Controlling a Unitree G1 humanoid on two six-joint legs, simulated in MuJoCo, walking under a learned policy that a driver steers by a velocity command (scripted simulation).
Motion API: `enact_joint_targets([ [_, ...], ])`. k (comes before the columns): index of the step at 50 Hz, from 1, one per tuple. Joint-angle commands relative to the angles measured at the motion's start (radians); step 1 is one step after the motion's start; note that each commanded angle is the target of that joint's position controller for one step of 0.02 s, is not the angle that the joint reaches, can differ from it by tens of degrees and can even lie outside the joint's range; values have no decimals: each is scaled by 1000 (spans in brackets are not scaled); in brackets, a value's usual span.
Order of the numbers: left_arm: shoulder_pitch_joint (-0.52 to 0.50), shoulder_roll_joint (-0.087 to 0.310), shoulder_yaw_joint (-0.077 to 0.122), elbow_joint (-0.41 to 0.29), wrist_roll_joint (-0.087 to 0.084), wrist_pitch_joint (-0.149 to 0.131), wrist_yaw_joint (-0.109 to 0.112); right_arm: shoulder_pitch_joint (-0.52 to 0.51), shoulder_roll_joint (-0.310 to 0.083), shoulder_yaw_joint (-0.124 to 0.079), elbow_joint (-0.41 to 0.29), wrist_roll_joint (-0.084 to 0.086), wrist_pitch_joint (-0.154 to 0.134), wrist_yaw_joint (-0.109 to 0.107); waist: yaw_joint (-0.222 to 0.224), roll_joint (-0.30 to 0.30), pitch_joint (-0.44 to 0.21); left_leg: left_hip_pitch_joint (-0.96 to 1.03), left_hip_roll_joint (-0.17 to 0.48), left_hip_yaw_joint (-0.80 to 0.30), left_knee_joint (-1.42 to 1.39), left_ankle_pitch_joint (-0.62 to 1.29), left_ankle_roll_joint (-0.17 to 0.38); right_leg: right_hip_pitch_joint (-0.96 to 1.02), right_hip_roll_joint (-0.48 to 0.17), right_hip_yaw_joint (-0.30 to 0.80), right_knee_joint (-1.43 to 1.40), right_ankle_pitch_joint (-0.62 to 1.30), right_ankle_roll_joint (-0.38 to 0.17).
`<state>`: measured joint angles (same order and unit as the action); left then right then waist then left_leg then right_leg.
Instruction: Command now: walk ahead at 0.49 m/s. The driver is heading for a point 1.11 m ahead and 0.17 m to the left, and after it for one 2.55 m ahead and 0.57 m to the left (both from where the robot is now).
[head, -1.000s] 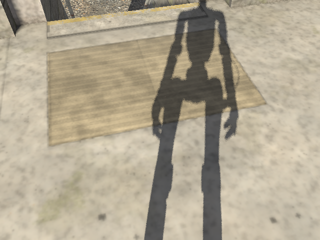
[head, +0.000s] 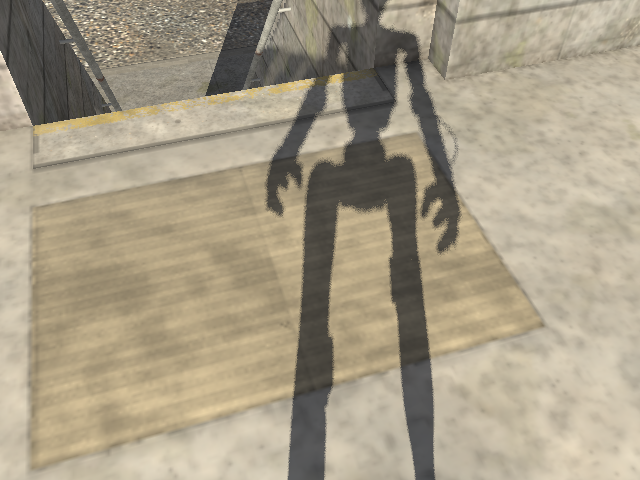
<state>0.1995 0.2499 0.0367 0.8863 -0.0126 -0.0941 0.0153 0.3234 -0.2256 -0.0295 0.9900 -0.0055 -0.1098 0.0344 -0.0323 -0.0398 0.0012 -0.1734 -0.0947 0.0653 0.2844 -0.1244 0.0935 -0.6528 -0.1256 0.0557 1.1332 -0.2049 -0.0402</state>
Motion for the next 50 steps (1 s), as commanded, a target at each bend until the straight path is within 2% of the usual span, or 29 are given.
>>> enact_joint_targets([
  [1, 33, 43, 12, -42, 12, 5, 7, -40, -134, -22, -56, 2, -17, -20, 46, 74, 54, -97, 283, -214, -203, 68, 172, -27, -43, 3, -145, 156, 27],
  [5, -126, 29, 6, -83, 3, -6, -5, 39, -160, -26, -39, 17, -4, -34, -11, 78, 54, -14, 266, -163, -185, 83, 126, 5, 2, -35, -427, 306, 36],
  [8, -215, 32, 2, -111, -7, -9, -21, 95, -168, -29, -16, 25, 7, -34, -46, 88, 71, 73, 294, -166, -153, 58, 120, 10, 24, -47, -528, 285, 36],
  [10, -251, 42, 2, -132, -10, -15, -35, 114, -169, -31, -5, 26, 17, -36, -49, 94, 81, 144, 326, -180, -114, 59, 112, 1, 32, -43, -577, 223, 17],
  [12, -231, 63, 9, -139, -10, -24, -46, 105, -182, -38, -3, 27, 27, -38, -24, 107, 69, 189, 351, -194, -60, 106, 97, 53, 47, -51, -618, 144, -11],
  [13, -181, 80, 18, -129, -9, -28, -48, 86, -189, -40, -6, 26, 33, -39, 10, 118, 43, 192, 347, -186, -3, 212, 84, 136, 70, -71, -638, 115, -28],
  [14, -64, 113, 38, -95, -7, -31, -45, 66, -181, -36, -13, 23, 38, -39, 73, 113, -23, 176, 305, -149, 134, 378, 62, 293, 104, -97, -661, 106, -51],
  [15, 136, 179, 65, -41, -3, -33, -38, 55, -145, -21, -30, 10, 38, -38, 151, 72, -158, 52, 244, -95, 385, 386, 29, 574, 45, -31, -636, 132, -100],
  [16, 286, 290, 94, -13, 14, -26, -34, 146, -41, 12, -49, 6, 20, -31, 149, -149, -315, -364, 91, -7, 799, 59, -51, 996, -210, 375, -669, 32, -245],
  [17, 312, 234, 77, -4, 11, -22, -38, 155, -47, 15, -37, 17, -7, -26, 150, -227, -385, -535, 41, -143, 984, -419, -50, 1063, -286, 677, -822, -57, -291],
  [18, 231, 169, 55, -17, 6, -24, -39, 74, -149, -13, -59, 44, -23, -22, 135, -154, -251, -623, 106, -186, 1063, -372, -26, 949, -256, 565, -836, -81, -240],
  [19, 130, 131, 41, -43, 5, -22, -39, 3, -163, -17, -81, 50, -26, -24, 104, -88, -156, -614, 163, -154, 1039, -276, -16, 801, -220, 413, -853, -15, -207],
  [20, 57, 99, 30, -53, 9, -21, -45, -35, -150, -20, -87, 36, -21, -30, 75, -22, -85, -574, 199, -137, 976, -198, -20, 661, -173, 309, -895, 59, -191],
  [22, 17, 65, 21, -47, 18, -26, -53, -6, -112, -25, -79, 22, 9, -36, 21, -47, -41, -461, 239, -136, 882, -118, -30, 515, -108, 188, -959, 132, -169],
  [24, 53, 83, 26, -20, 18, -31, -51, 6, -86, -25, -75, 20, 28, -39, 5, -36, -19, -456, 239, -121, 843, -74, -46, 480, -89, 120, -987, 234, -184],
  [28, 127, 111, 33, 16, 16, -22, -28, -139, -85, -31, -128, 9, 30, -41, 30, -13, 20, -570, 242, -116, 638, 93, -73, 531, -86, 60, -1008, 327, -182],
  [32, 182, 127, 34, 39, 7, -14, -14, -282, -64, -23, -167, 15, 22, -28, 73, -18, 51, -530, 208, -82, 407, 236, -73, 554, -66, 9, -1029, 264, -156],
  [37, 253, 135, 41, 86, -3, 4, -7, -408, -69, -17, -216, 26, 11, -4, 104, -20, 97, -558, 187, -79, 277, 182, -49, 702, -122, 14, -982, 256, -150],
  [40, 233, 152, 51, 91, -6, 17, -1, -385, -94, -24, -224, 27, 0, 11, 68, -36, 72, -469, 160, -59, 235, 77, -14, 756, -147, 13, -904, 390, -129],
  [41, 212, 162, 53, 87, -5, 21, 0, -327, -116, -35, -211, 26, -2, 10, 33, -52, 33, -363, 128, -32, 227, 51, 2, 752, -137, 2, -838, 545, -118],
  [42, 190, 156, 50, 82, -2, 27, 0, -198, -148, -56, -171, 24, -3, 6, -36, -50, -42, -184, 91, 0, 213, 54, 24, 722, -96, -32, -690, 693, -97],
  [43, 183, 129, 38, 67, 7, 29, -1, -10, -206, -81, -118, 20, -1, -2, -109, -15, -166, 106, 143, -61, 243, 82, 66, 576, -40, -71, -452, 627, -64],
  [44, 295, 26, 6, 53, 19, 12, -12, 137, -312, -107, -92, 1, 5, -10, -89, 203, -338, 535, 411, -469, 232, 7, 213, 176, 103, -109, -42, 206, 5],
  [45, 304, 9, -2, 69, 3, -15, -20, 156, -262, -90, -81, 11, 9, -7, -87, 304, -429, 618, 503, -813, 38, -128, 274, -11, 192, 20, 162, -357, 16],
  [46, 207, 111, 25, 44, -27, -33, -23, 76, -203, -70, -91, 20, 6, -7, -83, 231, -279, 497, 464, -706, 12, -196, 213, -110, 122, 69, 240, -324, -9],
  [47, 117, 131, 29, 15, -37, -40, -20, -23, -162, -57, -117, 18, 6, -9, -56, 162, -164, 332, 430, -558, -7, -154, 171, -118, 64, 34, 214, -230, -24],
  [48, 82, 122, 33, 9, -24, -35, -12, -97, -129, -46, -128, 10, 4, -5, -20, 93, -83, 168, 392, -448, -46, -71, 154, -72, 21, 13, 150, -145, -22],
  [49, 93, 110, 40, 11, -10, -21, -5, -133, -103, -38, -129, 0, -2, -1, 18, 106, -53, 64, 352, -373, -77, -19, 134, -1, -14, 21, 83, -93, -22],
  [50, 121, 85, 40, 19, -6, -6, -3, -142, -90, -35, -122, -4, -3, 2, 42, 123, -41, 4, 326, -325, -107, -2, 128, 54, -25, 21, 50, -65, -20],
])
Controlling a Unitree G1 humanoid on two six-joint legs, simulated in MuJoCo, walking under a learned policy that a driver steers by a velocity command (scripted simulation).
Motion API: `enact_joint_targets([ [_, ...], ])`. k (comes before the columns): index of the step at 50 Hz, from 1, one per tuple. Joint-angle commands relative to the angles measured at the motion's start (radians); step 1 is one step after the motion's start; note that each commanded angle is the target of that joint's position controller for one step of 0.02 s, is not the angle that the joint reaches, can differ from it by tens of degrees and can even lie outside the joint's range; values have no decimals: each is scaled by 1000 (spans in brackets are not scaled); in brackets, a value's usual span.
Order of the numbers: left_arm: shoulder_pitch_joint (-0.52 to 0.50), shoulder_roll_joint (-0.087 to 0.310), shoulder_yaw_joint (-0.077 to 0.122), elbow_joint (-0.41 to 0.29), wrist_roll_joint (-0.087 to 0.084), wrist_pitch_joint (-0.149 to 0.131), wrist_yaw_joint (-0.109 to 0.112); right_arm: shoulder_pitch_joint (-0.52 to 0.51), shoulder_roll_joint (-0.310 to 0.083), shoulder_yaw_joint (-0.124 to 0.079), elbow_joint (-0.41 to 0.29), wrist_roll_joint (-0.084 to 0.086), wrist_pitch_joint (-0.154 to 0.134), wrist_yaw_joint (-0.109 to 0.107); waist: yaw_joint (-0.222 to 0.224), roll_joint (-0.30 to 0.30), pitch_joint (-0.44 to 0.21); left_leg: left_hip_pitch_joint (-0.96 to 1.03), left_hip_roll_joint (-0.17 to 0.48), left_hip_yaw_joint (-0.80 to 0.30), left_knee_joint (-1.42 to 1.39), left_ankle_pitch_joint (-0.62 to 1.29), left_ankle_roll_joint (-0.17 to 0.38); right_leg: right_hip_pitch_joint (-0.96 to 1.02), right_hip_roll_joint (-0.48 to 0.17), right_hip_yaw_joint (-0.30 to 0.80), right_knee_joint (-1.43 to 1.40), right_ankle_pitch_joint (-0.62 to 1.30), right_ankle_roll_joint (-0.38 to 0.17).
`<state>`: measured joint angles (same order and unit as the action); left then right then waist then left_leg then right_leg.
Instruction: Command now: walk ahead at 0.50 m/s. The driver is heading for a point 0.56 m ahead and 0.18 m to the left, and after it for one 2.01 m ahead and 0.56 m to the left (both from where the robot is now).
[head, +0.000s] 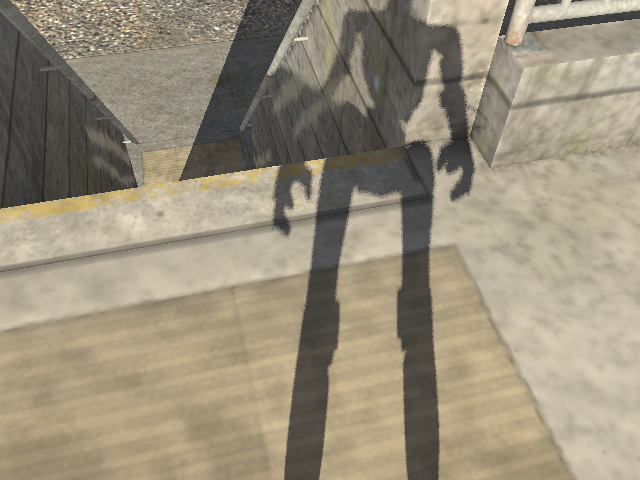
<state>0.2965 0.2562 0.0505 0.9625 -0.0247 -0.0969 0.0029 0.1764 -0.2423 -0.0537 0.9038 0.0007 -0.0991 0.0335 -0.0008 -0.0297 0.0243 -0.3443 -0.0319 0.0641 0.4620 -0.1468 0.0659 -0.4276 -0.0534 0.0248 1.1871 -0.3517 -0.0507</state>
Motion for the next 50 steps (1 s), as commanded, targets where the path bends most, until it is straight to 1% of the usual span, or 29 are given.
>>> enact_joint_targets([
  [1, 43, 55, 24, -50, 7, 8, 11, 18, -79, -12, -25, -9, -16, 3, 20, 115, -56, 142, 252, -290, -307, 50, 162, -150, -99, 43, -27, 96, -5],
  [2, 41, 47, 25, -53, 9, 16, 13, 37, -94, -16, -14, -8, -19, 0, 25, 108, -42, 126, 249, -262, -324, 88, 171, -159, -103, 37, -53, 119, 3],
  [4, -27, 58, 30, -79, 16, 22, 16, 75, -124, -22, 3, -8, -20, -13, 18, 87, -11, 140, 250, -229, -344, 151, 179, -232, -110, 34, -142, 203, 23],
  [6, -104, 57, 32, -103, 22, 20, 15, 112, -131, -23, 17, -5, -14, -25, 0, 77, 2, 181, 246, -203, -350, 188, 170, -291, -108, 31, -253, 304, 38],
  [10, -238, 32, 22, -140, 16, 11, 0, 170, -139, -21, 39, 5, -5, -37, -41, 84, 24, 218, 215, -137, -356, 179, 134, -262, -72, -5, -485, 465, 40],
  [15, -387, 34, 11, -196, 6, -2, -26, 264, -144, -25, 85, 16, 15, -41, -87, 79, 72, 356, 263, -161, -298, 175, 136, -284, -39, -13, -631, 411, 31],
  [17, -390, 50, 14, -210, 4, -13, -37, 262, -157, -32, 89, 20, 25, -47, -67, 92, 69, 393, 288, -192, -247, 213, 127, -248, -25, -4, -679, 347, 16],
  [18, -362, 66, 19, -206, 4, -19, -39, 250, -166, -36, 86, 22, 29, -49, -46, 104, 54, 396, 294, -206, -218, 251, 118, -190, -13, -7, -697, 317, 9],
  [19, -307, 88, 29, -194, 5, -24, -38, 227, -177, -40, 79, 22, 32, -49, -10, 119, 21, 384, 287, -209, -164, 351, 108, -88, 11, -25, -710, 291, -2],
  [20, -184, 122, 48, -158, 7, -27, -33, 201, -169, -37, 70, 22, 35, -48, 56, 114, -51, 352, 243, -182, -35, 480, 86, 92, 39, -48, -734, 295, -23],
  [21, 7, 184, 72, -112, 20, -31, -23, 185, -132, -23, 50, 12, 34, -46, 132, 84, -193, 203, 181, -142, 203, 413, 51, 399, -37, 18, -682, 324, -71],
  [22, 148, 280, 96, -89, 41, -24, -14, 269, -28, 4, 27, 7, 21, -43, 125, -125, -360, -182, 29, -56, 595, 30, -25, 808, -298, 384, -706, 230, -185],
  [23, 162, 228, 78, -85, 35, -19, -16, 303, -27, 9, 38, 25, 1, -39, 120, -257, -460, -329, -14, -174, 793, -433, -31, 862, -395, 684, -846, 131, -247],
  [24, 84, 154, 55, -97, 28, -18, -13, 236, -124, -19, 28, 51, -5, -38, 111, -171, -311, -410, 49, -210, 876, -389, -21, 739, -361, 559, -866, 72, -197],
  [25, 7, 114, 43, -113, 23, -17, -11, 170, -132, -23, 10, 53, -4, -42, 90, -113, -198, -418, 102, -176, 867, -301, -11, 588, -327, 407, -890, 92, -157],
  [26, -62, 87, 34, -114, 27, -18, -15, 136, -117, -27, 4, 44, 2, -47, 58, -57, -122, -375, 137, -165, 813, -226, -11, 442, -287, 307, -938, 127, -135],
  [27, -103, 59, 26, -113, 33, -23, -17, 141, -104, -36, 8, 37, 18, -50, 25, -71, -76, -323, 166, -171, 762, -176, -8, 344, -247, 215, -979, 167, -116],
  [29, -125, 55, 29, -99, 39, -27, -18, 174, -52, -35, 9, 37, 47, -47, -10, -81, -42, -258, 181, -163, 732, -129, -9, 247, -225, 108, -1032, 229, -117],
  [32, -106, 90, 42, -78, 43, -32, -4, 121, -52, -43, -27, 29, 69, -50, -20, -42, -2, -333, 184, -177, 661, -23, -21, 245, -226, 1, -1064, 327, -131],
  [35, -80, 110, 48, -64, 44, -26, 11, 49, -50, -44, -58, 22, 65, -36, -7, -29, 16, -373, 174, -169, 504, 117, -32, 289, -216, -85, -1072, 373, -121],
  [38, -52, 133, 54, -59, 36, -17, 22, -61, -37, -34, -95, 18, 60, -14, 28, -15, 45, -357, 164, -104, 352, 197, -31, 323, -215, -158, -1080, 374, -107],
  [42, 10, 158, 65, -39, 18, 5, 26, -176, -35, -25, -157, 20, 61, 10, 64, -8, 85, -390, 153, -51, 238, 135, -7, 457, -254, -205, -1036, 410, -96],
  [43, -2, 165, 68, -41, 15, 14, 26, -186, -41, -27, -172, 18, 62, 16, 56, -13, 95, -378, 139, -31, 211, 95, 2, 477, -256, -223, -994, 514, -85],
  [45, -33, 197, 76, -55, 4, 32, 33, -142, -74, -42, -186, 10, 63, 23, 15, -51, 39, -253, 69, 39, 194, 3, 27, 496, -249, -253, -846, 900, -58],
  [46, -50, 210, 79, -63, -2, 42, 36, -56, -103, -58, -173, 13, 61, 25, -32, -65, -18, -141, 22, 67, 176, -17, 46, 492, -235, -261, -714, 1049, -39],
  [47, -73, 210, 77, -73, -9, 47, 37, 92, -154, -85, -137, 15, 58, 19, -110, -46, -98, 61, -28, 74, 84, 83, 76, 441, -193, -278, -517, 1037, -3],
  [48, -54, 190, 69, -87, 7, 40, 34, 198, -241, -118, -115, 12, 62, -5, -153, 53, -174, 322, 40, -68, 39, 352, 123, 235, -136, -280, -232, 719, 69],
  [49, 42, 42, 26, -132, 65, 20, 20, 155, -357, -127, -133, -4, 64, -21, -13, 321, -271, 650, 319, -513, 98, 766, 297, -177, 55, -216, 147, -307, 140],
  [50, 39, 99, 27, -129, 29, -9, 8, 190, -319, -111, -175, -10, 58, -14, -68, 186, -498, 706, 417, -747, 3, 688, 393, -219, 78, 30, 287, -386, 130],
])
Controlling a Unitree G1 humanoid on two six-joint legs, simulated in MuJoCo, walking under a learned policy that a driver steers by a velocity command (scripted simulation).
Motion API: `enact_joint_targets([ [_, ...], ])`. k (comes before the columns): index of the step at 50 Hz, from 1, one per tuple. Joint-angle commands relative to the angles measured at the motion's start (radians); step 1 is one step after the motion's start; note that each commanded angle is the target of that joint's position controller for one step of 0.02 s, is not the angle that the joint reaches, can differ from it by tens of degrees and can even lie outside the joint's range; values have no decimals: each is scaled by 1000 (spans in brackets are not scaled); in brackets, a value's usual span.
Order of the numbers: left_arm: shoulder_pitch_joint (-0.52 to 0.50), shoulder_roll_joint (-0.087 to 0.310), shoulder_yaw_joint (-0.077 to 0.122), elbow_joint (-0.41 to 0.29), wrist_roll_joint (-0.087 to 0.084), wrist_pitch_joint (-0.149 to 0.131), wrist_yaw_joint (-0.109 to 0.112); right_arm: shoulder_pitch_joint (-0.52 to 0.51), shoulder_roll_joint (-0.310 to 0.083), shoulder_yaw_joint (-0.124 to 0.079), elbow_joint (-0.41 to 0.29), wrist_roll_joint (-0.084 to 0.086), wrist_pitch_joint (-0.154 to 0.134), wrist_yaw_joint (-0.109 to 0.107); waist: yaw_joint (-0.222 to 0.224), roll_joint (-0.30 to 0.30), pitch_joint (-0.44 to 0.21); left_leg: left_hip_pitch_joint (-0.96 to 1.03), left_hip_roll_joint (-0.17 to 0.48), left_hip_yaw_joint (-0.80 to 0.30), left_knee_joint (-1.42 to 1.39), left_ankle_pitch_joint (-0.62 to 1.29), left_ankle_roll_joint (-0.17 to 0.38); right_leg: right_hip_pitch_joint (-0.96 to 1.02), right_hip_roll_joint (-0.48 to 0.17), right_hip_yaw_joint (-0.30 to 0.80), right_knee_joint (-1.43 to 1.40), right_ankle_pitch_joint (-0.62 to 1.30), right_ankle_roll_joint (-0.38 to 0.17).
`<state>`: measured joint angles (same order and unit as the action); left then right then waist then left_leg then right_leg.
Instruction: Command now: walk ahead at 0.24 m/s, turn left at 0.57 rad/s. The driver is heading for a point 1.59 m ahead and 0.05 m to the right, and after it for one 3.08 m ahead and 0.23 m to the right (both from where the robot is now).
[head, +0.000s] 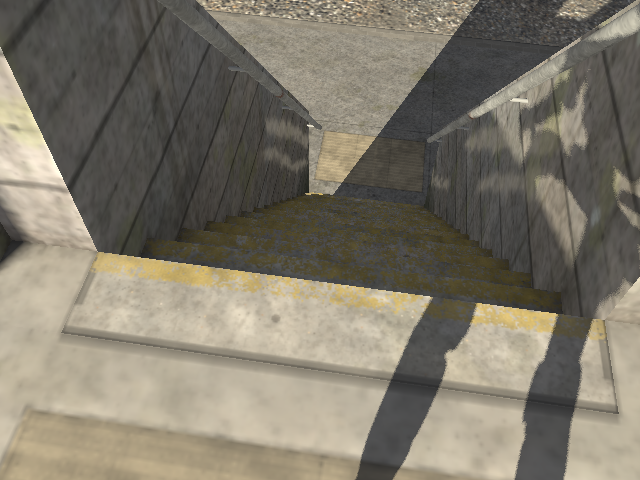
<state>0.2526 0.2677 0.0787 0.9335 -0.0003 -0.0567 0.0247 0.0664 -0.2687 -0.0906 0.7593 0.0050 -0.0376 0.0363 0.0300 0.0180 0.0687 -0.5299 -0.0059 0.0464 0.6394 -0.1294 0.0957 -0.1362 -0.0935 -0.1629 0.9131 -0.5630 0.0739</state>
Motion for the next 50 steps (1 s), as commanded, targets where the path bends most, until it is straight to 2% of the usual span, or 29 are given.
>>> enact_joint_targets([
  [1, -32, 122, 10, -129, -35, -57, -13, 267, -238, -59, -40, -14, -9, -12, -121, 61, -447, 818, 343, -595, -204, 658, 314, -566, 78, 247, 553, -80, -19],
  [2, -70, 108, 5, -139, -26, -55, -6, 200, -188, -47, -43, 6, -13, -11, -91, 11, -321, 678, 288, -478, -222, 566, 261, -592, 44, 233, 466, 24, -32],
  [3, -76, 119, 12, -126, -4, -43, 7, 135, -152, -37, -58, 15, -10, -15, -58, -18, -243, 534, 251, -418, -250, 510, 225, -556, 11, 233, 399, 89, -30],
  [4, -63, 137, 22, -128, 3, -25, 14, 97, -134, -31, -71, 8, -6, -20, -22, -4, -217, 416, 227, -383, -279, 501, 214, -484, -4, 242, 357, 122, -33],
  [5, -53, 141, 27, -134, 4, -8, 17, 79, -137, -30, -81, -5, -4, -21, -3, 10, -208, 344, 213, -370, -296, 503, 208, -434, 0, 242, 326, 138, -34],
  [7, -32, 112, 23, -138, 9, 12, 22, 84, -155, -34, -84, -12, -7, -26, 14, 22, -217, 294, 197, -324, -299, 582, 208, -407, 17, 230, 256, 175, -23],
  [9, -45, 98, 18, -142, 14, 20, 27, 105, -161, -34, -79, -8, -5, -38, 6, 31, -230, 299, 190, -300, -294, 596, 197, -421, 24, 228, 182, 232, -11],
  [12, -97, 91, 12, -157, 11, 32, 28, 111, -146, -23, -72, -3, 10, -54, -15, 60, -229, 314, 173, -292, -301, 440, 163, -434, 19, 236, 70, 323, 1],
  [16, -167, 86, 6, -175, 2, 35, 20, 104, -131, -9, -64, -15, 26, -64, -45, 88, -180, 298, 161, -309, -320, 208, 139, -388, 18, 239, -99, 374, 2],
  [19, -170, 95, 8, -174, -1, 26, 11, 104, -119, 3, -52, -22, 31, -58, -53, 102, -162, 291, 162, -325, -286, 217, 141, -301, 36, 221, -201, 324, -6],
  [21, -152, 84, 5, -170, 0, 16, 3, 100, -101, 15, -45, -16, 34, -54, -37, 99, -161, 305, 160, -339, -235, 267, 127, -231, 54, 202, -316, 320, -25],
  [22, -128, 73, 2, -162, 4, 8, -3, 98, -90, 22, -40, -8, 35, -54, -12, 86, -157, 296, 141, -333, -206, 264, 99, -158, 61, 191, -450, 433, -44],
  [23, -110, 93, 3, -158, 16, 1, -6, 126, -76, 28, -34, -8, 31, -55, -11, 55, -165, 271, 111, -331, -185, 210, 54, -65, 21, 235, -519, 612, -68],
  [24, -90, 159, 14, -161, 28, -1, -4, 179, -63, 33, -34, -29, 24, -55, -48, -43, -204, 224, 42, -277, -111, 63, 5, 39, -91, 325, -482, 868, -111],
  [25, -118, 169, 15, -153, 27, 7, -5, 237, -58, 28, -25, -24, 17, -53, -102, -188, -206, 176, -37, -190, -82, -148, -35, 49, -147, 367, -454, 914, -195],
  [26, -138, 105, 3, -152, 19, 12, -8, 205, -70, 29, -26, -26, 18, -51, -83, -218, -210, 226, -24, -166, -97, -173, -61, -12, -153, 394, -486, 768, -226],
  [27, -161, 78, -4, -155, 15, 14, -12, 162, -83, 25, -31, -23, 25, -51, -70, -195, -190, 250, -18, -163, -114, -126, -65, -43, -109, 364, -492, 648, -197],
  [28, -171, 89, -2, -159, 13, 14, -14, 132, -86, 21, -33, -19, 35, -52, -56, -156, -166, 249, -16, -171, -123, -61, -57, -58, -63, 320, -477, 582, -160],
  [30, -147, 105, 1, -151, 11, 8, -12, 119, -86, 19, -36, -17, 53, -51, -35, -96, -141, 256, -1, -202, -147, 18, -34, -73, -17, 270, -452, 516, -121],
  [32, -125, 95, -1, -138, 9, 8, -8, 118, -73, 21, -33, -14, 51, -50, -24, -62, -131, 252, 9, -220, -159, 41, -20, -60, 9, 243, -427, 525, -103],
  [36, -125, 89, -4, -127, 7, 19, 1, 123, -65, 20, -17, -13, 38, -51, -15, -19, -128, 244, 15, -229, -168, 64, -26, -26, 22, 234, -407, 553, -103],
  [40, -130, 83, -7, -109, 6, 25, 1, 134, -60, 20, 4, -12, 34, -56, -15, -1, -115, 255, 17, -228, -176, 62, -36, -22, 30, 232, -415, 538, -103],
  [50, -121, 78, -11, -32, 4, 30, 2, 149, -64, 21, 67, -10, 29, -66, -18, -9, -80, 282, 17, -217, -196, 43, -46, -27, 45, 226, -450, 485, -98],
])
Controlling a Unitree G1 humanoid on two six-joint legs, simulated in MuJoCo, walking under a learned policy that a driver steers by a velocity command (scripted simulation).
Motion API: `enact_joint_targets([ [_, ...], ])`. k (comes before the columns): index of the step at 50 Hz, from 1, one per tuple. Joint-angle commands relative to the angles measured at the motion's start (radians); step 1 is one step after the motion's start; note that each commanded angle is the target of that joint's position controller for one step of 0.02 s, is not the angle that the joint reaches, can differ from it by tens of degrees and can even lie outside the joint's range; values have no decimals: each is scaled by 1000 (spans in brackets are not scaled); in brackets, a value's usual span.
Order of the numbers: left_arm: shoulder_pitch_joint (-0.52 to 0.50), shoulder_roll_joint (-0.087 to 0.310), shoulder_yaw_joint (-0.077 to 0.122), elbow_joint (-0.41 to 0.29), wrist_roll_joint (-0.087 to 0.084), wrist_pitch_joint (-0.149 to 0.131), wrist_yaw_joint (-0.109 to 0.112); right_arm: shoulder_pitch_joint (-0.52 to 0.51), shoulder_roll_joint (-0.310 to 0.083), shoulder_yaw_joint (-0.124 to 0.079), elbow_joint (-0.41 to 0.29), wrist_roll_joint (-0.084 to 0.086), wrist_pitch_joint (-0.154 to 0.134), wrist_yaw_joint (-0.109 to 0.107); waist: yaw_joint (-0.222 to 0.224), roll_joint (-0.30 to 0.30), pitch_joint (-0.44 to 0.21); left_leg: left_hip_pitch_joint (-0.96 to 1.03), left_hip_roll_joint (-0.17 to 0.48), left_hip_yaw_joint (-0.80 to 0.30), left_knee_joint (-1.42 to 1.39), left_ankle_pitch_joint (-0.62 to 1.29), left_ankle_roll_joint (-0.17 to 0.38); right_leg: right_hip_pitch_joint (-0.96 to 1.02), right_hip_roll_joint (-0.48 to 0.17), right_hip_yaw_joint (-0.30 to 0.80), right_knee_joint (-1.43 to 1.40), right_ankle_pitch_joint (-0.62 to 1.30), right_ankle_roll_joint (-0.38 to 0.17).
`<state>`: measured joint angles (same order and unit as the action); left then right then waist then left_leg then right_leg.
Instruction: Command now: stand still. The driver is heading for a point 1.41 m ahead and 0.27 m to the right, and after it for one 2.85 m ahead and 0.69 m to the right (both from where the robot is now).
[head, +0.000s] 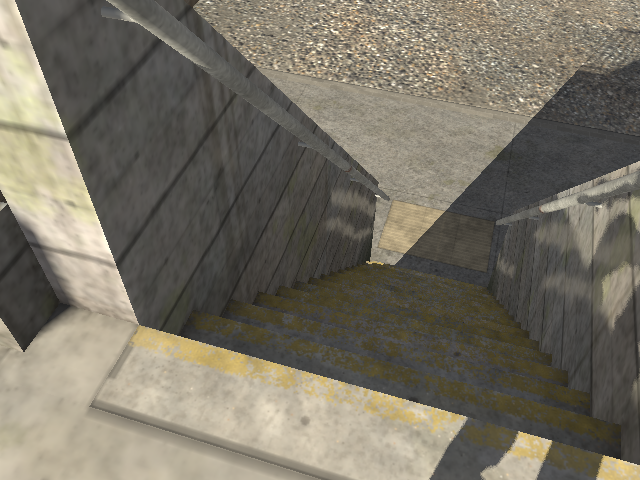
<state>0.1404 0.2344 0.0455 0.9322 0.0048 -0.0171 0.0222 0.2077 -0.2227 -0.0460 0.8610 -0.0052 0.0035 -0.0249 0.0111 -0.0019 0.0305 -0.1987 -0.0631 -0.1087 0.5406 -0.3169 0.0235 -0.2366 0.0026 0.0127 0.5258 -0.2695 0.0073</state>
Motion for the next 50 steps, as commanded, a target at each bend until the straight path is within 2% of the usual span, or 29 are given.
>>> enact_joint_targets([
  [1, -7, 111, 22, -22, -1, -9, 5, 8, -109, -24, -27, 1, -13, -5, 1, 9, -39, -48, 74, -60, -99, 227, 25, 73, -50, 50, -66, 187, -31],
  [13, 28, 106, 15, 66, -1, -4, 15, 21, -99, -16, 66, 2, -16, -10, 2, 7, -11, -42, 65, -38, -127, 189, 16, 66, -38, 44, -97, 136, -31],
  [14, 49, 95, 13, 81, -1, -2, 15, 41, -91, -14, 83, 2, -15, -11, 2, 10, -29, -35, 57, -30, -138, 86, 19, 71, -26, 33, -102, 35, -33],
  [16, 51, 110, 18, 86, -14, -1, 19, 48, -112, -21, 92, 15, -13, -15, -3, 9, 24, -94, 37, -24, -133, -262, 48, 9, 0, 23, -83, -285, -58],
  [17, 51, 111, 17, 82, -19, -7, 20, 50, -117, -22, 88, 20, -18, -16, -6, 8, 65, -130, 48, -40, -142, -380, 67, -38, -8, 44, -84, -394, -77],
  [19, 59, 102, 13, 75, -28, -36, 16, 68, -117, -22, 90, 33, -46, -13, -10, 25, 115, -154, 92, -95, -162, -429, 101, -82, -30, 80, -72, -418, -104],
  [21, 52, 93, 12, 67, -31, -68, 4, 98, -124, -26, 101, 38, -71, -4, -20, 62, 105, -92, 143, -171, -192, -403, 135, -126, -28, 73, -21, -329, -109],
  [23, 28, 67, 7, 50, -32, -91, -11, 137, -149, -34, 112, 37, -82, 4, -31, 130, 88, -3, 216, -299, -265, -399, 182, -185, 8, 11, 71, -207, -98],
  [24, 33, 58, 5, 48, -34, -100, -18, 139, -159, -36, 110, 36, -83, 7, -22, 162, 85, 9, 254, -360, -293, -383, 203, -186, 15, -13, 107, -159, -99],
  [25, 58, 55, 5, 53, -36, -106, -23, 124, -160, -35, 102, 36, -82, 8, -3, 162, 89, -10, 270, -383, -290, -344, 213, -159, 12, -12, 99, -144, -111],
  [26, 114, 55, 5, 71, -36, -110, -28, 89, -157, -33, 89, 38, -82, 9, 30, 156, 88, -48, 261, -355, -254, -257, 202, -92, 5, -5, 56, -123, -121],
  [27, 185, 76, 11, 95, -34, -113, -30, 19, -141, -26, 55, 38, -81, 8, 76, 111, 80, -124, 215, -266, -178, -106, 166, 28, -2, 22, -19, -94, -134],
  [28, 306, 133, 30, 138, -34, -117, -30, -55, -111, -16, 16, 37, -91, 7, 125, -8, 56, -265, 110, -97, 32, 97, 99, 207, -66, 171, -113, -49, -170],
  [29, 464, 246, 65, 180, -29, -115, -34, -75, -86, -12, -19, 30, -113, 10, 159, -254, -3, -497, -17, 73, 388, 123, 16, 465, -240, 492, -222, 87, -261],
  [30, 456, 193, 45, 173, -11, -111, -41, -50, -110, -16, -14, 30, -125, 12, 133, -236, -6, -656, -6, 48, 565, -218, 3, 516, -362, 641, -250, 238, -306],
  [31, 396, 136, 25, 151, -5, -110, -44, -30, -116, -19, -10, 42, -127, 18, 86, -126, 37, -714, 56, 9, 682, -213, 21, 488, -370, 582, -227, 265, -298],
  [33, 325, 103, 6, 117, -7, -101, -47, -47, -100, -18, -9, 46, -121, 27, 54, -52, 75, -757, 132, 50, 696, -87, 33, 426, -320, 409, -258, 326, -257],
  [34, 308, 87, -3, 110, -6, -92, -46, -70, -99, -22, -16, 36, -116, 29, 47, -55, 79, -720, 162, 65, 639, -24, 30, 376, -285, 331, -284, 356, -228],
  [36, 314, 79, -10, 106, -1, -70, -32, -102, -72, -17, -34, 24, -106, 38, 44, -84, 77, -633, 161, 114, 527, 84, 0, 297, -220, 223, -331, 409, -208],
  [39, 293, 121, -6, 85, 5, -60, -6, -235, -22, 8, -90, 21, -97, 43, 58, -73, 109, -440, 117, 168, 212, 274, -21, 122, -150, 98, -380, 421, -187],
  [40, 308, 141, -2, 85, 2, -62, -2, -263, -20, 11, -104, 22, -96, 46, 62, -84, 105, -369, 96, 179, 144, 314, -21, 92, -154, 89, -397, 418, -189],
  [42, 332, 163, 7, 99, -16, -71, 2, -279, -62, 5, -124, 34, -90, 46, 50, -112, 105, -311, 91, 157, 73, 336, -6, 121, -188, 94, -408, 406, -189],
  [43, 337, 164, 10, 104, -22, -75, 0, -287, -78, 4, -133, 34, -84, 44, 41, -110, 111, -298, 89, 147, 39, 330, 5, 149, -206, 94, -405, 410, -183],
  [44, 328, 172, 15, 102, -25, -77, -2, -274, -98, -2, -134, 32, -81, 42, 25, -104, 104, -277, 82, 138, 17, 319, 21, 192, -222, 90, -374, 495, -173],
  [46, 334, 174, 21, 107, -32, -61, -1, -178, -138, -22, -109, 29, -81, 40, -37, -111, 28, -166, 39, 162, 5, 256, 61, 281, -237, 68, -218, 809, -147],
  [47, 323, 180, 23, 98, -20, -51, -1, -36, -174, -42, -68, 26, -76, 40, -107, -121, -58, 5, 11, 181, 9, 246, 84, 264, -198, 38, -58, 909, -124],
  [48, 300, 168, 18, 83, -9, -44, -5, 144, -207, -59, -18, 26, -68, 34, -189, -103, -156, 266, 78, 115, 22, 236, 123, 107, -152, 14, 192, 787, -94],
  [49, 397, 55, -11, 61, -1, -58, -16, 280, -299, -76, 9, 1, -59, 27, -156, 133, -331, 592, 348, -313, -24, 83, 263, -216, 5, -7, 620, 248, -38],
  [50, 402, 27, -18, 54, -31, -82, -27, 259, -257, -55, 15, -6, -66, 43, -128, 244, -411, 590, 471, -679, -255, -66, 341, -367, 88, 121, 818, -307, -40],
])
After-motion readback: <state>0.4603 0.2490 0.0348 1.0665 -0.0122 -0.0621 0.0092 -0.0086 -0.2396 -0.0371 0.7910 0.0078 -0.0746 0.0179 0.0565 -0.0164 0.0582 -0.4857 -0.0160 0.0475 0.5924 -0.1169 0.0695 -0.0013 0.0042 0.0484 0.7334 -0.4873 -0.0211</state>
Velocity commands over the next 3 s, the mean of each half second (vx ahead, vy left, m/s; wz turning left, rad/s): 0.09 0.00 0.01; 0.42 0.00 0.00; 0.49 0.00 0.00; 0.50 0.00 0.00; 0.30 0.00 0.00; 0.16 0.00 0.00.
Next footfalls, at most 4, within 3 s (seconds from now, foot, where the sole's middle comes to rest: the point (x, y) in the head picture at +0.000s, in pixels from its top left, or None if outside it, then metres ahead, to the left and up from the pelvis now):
0.96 left None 0.40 0.10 -0.77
1.44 right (399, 448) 0.58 -0.13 -0.77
1.96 left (275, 403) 0.68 0.13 -0.77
2.32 right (409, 404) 0.68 -0.16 -0.77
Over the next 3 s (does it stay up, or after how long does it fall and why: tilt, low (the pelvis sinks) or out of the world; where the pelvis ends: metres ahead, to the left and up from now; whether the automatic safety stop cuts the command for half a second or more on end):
stays up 0.78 -0.10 -0.27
